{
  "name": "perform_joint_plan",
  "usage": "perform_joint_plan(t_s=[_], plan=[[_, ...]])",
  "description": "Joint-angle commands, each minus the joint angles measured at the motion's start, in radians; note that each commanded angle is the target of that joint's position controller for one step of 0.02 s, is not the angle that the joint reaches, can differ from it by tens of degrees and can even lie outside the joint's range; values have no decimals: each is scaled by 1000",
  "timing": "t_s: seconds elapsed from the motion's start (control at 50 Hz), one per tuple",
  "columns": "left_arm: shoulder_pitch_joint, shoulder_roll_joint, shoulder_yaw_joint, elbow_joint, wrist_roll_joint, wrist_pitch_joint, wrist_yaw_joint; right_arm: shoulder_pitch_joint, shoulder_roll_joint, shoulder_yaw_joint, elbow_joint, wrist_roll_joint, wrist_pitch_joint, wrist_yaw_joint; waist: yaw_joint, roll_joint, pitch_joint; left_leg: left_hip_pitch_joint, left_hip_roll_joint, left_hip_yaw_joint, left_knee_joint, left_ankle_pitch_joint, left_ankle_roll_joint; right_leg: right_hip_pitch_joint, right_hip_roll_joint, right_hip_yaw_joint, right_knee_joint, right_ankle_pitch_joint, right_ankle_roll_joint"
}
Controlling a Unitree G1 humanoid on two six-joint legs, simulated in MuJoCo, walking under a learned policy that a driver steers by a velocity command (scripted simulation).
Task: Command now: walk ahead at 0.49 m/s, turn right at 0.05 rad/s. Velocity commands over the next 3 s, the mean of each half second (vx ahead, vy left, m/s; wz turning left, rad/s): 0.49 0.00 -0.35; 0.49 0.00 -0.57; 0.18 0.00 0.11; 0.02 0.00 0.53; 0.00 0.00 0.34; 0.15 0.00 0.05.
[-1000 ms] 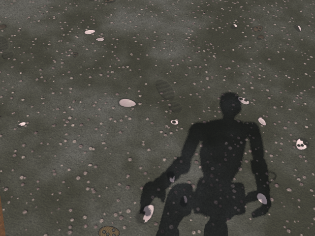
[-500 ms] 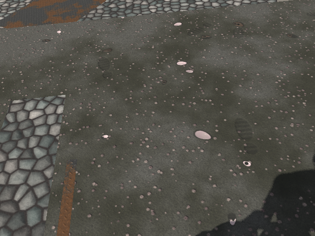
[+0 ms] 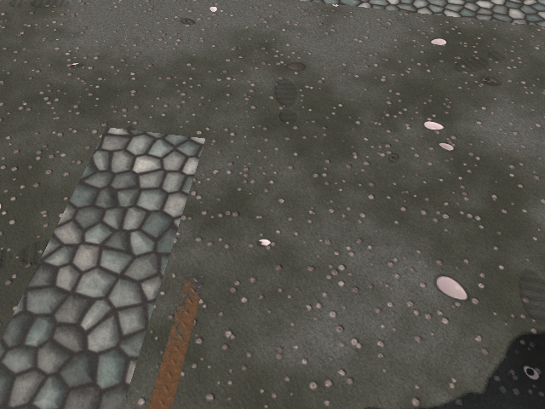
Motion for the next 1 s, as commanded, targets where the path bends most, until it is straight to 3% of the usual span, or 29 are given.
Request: perform_joint_plan(t_s=[0.02,0.1,0.16,0.2,0.24,0.28,0.3,0.32,0.34,0.36,0.38,0.4,0.42,0.44,0.48,0.52,0.62,0.7,0.72,0.76,0.78,0.8,0.82,0.84,0.86,0.88,0.9,0.94,1.0], plan=[[20,59,15,-24,-6,17,-9,61,-123,-24,-15,1,-31,-6,-7,91,14,53,266,-110,-165,512,35,-106,3,14,-21,98,-5],[-109,41,5,-61,-12,7,-13,99,-96,-6,18,-4,-41,-14,-31,96,59,83,255,-10,-186,580,-8,-132,69,22,-216,234,-22],[-205,18,-13,-91,-5,4,-19,132,-89,5,46,-2,-45,-29,-52,83,81,131,271,34,-204,666,-22,-95,91,-55,-375,278,-42],[-231,14,-20,-105,-5,2,-19,152,-99,9,69,-3,-45,-42,-51,83,76,192,285,67,-164,842,-35,-42,122,-102,-460,256,-67],[-179,37,-14,-96,-7,3,-11,152,-136,4,82,-7,-40,-58,-19,116,22,262,301,91,-36,1145,-53,51,184,-147,-485,167,-103],[-2,80,4,-47,-5,2,-3,120,-174,-6,78,-18,-24,-71,62,150,-66,266,326,102,220,1283,-61,216,228,-144,-502,67,-150],[130,116,22,-6,0,-3,3,96,-190,-11,66,-19,-17,-69,121,145,-127,194,324,103,423,1174,-60,375,234,-104,-564,61,-184],[266,173,47,21,13,-3,14,42,-193,-11,35,-8,-19,-60,208,72,-194,10,263,132,760,837,-60,583,124,55,-642,21,-255],[212,266,75,1,0,12,25,105,-77,4,-15,-5,-33,-39,83,-221,-260,-432,30,93,1164,-265,-111,887,-166,557,-647,209,-400],[181,260,77,0,-35,15,18,60,-130,2,-47,-10,-44,-28,98,-73,-309,-620,32,-119,1264,-270,-94,918,-206,751,-775,84,-492],[109,206,67,-15,-35,16,26,-14,-136,6,-70,-7,-59,-20,77,15,-159,-669,112,-154,1180,-168,-84,779,-194,637,-836,-4,-443],[66,137,49,-12,-29,18,29,-22,-144,3,-75,-1,-66,-15,25,91,-46,-618,149,-132,1062,-117,-81,602,-157,548,-882,30,-382],[38,105,39,-10,-24,10,31,-33,-134,3,-79,-11,-53,-16,-18,125,5,-558,177,-131,978,-109,-94,488,-102,469,-894,115,-336],[20,104,35,-16,-24,1,35,-9,-119,9,-73,-29,-29,-14,-43,120,14,-491,188,-124,926,-104,-111,407,-58,404,-905,175,-316],[32,135,39,-13,-27,-20,31,6,-94,17,-79,-40,6,-10,-61,79,2,-433,196,-94,830,-88,-137,334,-6,322,-912,290,-300],[56,166,48,-11,-30,-28,29,-54,-91,20,-110,-37,16,-6,-51,45,6,-442,202,-67,712,-18,-160,310,28,286,-924,327,-284],[161,168,54,-5,-33,-19,27,-258,-96,25,-183,-24,18,-2,45,-14,0,-512,179,-55,443,186,-178,437,59,297,-887,347,-213],[207,180,58,-12,-17,-11,35,-357,-108,30,-227,-16,5,2,85,-30,-8,-521,139,-60,327,179,-162,551,34,347,-813,442,-203],[202,187,60,-18,-13,-11,38,-361,-116,30,-235,-14,0,3,80,-37,-10,-497,130,-69,294,160,-153,565,23,366,-792,457,-196],[144,208,65,-43,-10,-13,46,-281,-146,21,-222,-11,-10,0,25,-52,-23,-347,109,-84,211,101,-128,534,12,393,-741,486,-161],[111,219,68,-55,-9,-17,43,-187,-171,10,-194,-9,-17,-7,-19,-52,-58,-211,83,-76,184,60,-110,502,26,396,-666,557,-141],[89,215,65,-60,-17,-25,35,-50,-200,-4,-157,-14,-29,-18,-91,-1,-126,-22,98,-85,119,82,-83,453,82,354,-498,563,-116],[93,149,46,-87,-32,-35,24,108,-272,-23,-146,-36,-38,-36,-149,103,-269,209,299,-280,82,-113,-34,340,148,279,-233,356,-90],[193,57,26,-121,-57,-34,26,120,-357,-43,-155,-54,-24,-43,-90,331,-355,420,554,-722,-22,-215,65,29,298,154,21,-309,-58],[209,139,32,-99,-23,-19,34,69,-298,-43,-154,-38,-8,-37,-54,258,-299,340,555,-839,-51,-347,100,-77,210,144,138,-300,-69],[144,161,38,-91,-11,-10,30,4,-199,-22,-172,-29,-6,-33,-51,121,-162,208,505,-674,-64,-347,77,-84,159,136,150,-197,-66],[93,144,35,-98,-9,-7,20,-35,-151,-10,-168,-26,-8,-28,-44,73,-83,104,447,-512,-83,-202,54,-63,127,121,109,-128,-55],[73,124,33,-105,6,12,1,-23,-130,-3,-145,-22,-18,-29,-26,144,-42,16,373,-315,-112,14,17,-21,89,103,60,-91,-35],[39,96,27,-130,3,36,-12,15,-136,-8,-117,-5,-45,-20,-7,142,-32,8,376,-173,-102,438,36,-38,92,80,51,-65,-15]])
Next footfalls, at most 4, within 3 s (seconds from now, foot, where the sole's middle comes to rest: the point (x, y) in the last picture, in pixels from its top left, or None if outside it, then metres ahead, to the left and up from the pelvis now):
0.32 right None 0.33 -0.08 -0.78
0.82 left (278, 335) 0.67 0.00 -0.78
1.24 right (385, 323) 0.71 -0.28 -0.78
1.66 left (299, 314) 0.73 -0.05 -0.78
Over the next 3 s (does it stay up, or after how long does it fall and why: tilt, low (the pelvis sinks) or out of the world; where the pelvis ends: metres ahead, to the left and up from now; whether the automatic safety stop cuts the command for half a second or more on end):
stays up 0.69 -0.15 -0.01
